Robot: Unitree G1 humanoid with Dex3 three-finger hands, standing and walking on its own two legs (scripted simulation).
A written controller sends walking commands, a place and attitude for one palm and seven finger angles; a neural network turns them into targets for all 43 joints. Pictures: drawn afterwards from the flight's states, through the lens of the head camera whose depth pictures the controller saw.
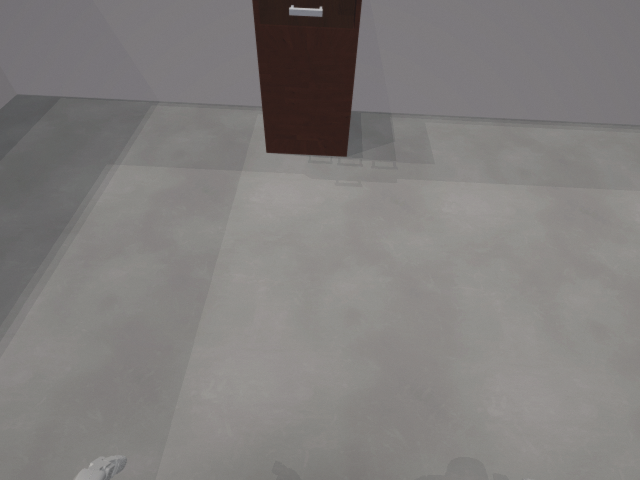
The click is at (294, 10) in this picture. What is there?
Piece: drawer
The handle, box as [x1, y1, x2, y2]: [289, 5, 322, 16]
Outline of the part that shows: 289,7 289,14 293,15 321,16 322,9 320,6 319,9 294,8 293,5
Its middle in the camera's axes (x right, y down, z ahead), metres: -0.06 -0.88 +1.49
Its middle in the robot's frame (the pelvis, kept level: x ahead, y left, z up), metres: +1.71 +0.14 -0.06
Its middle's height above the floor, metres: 0.71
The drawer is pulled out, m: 0.00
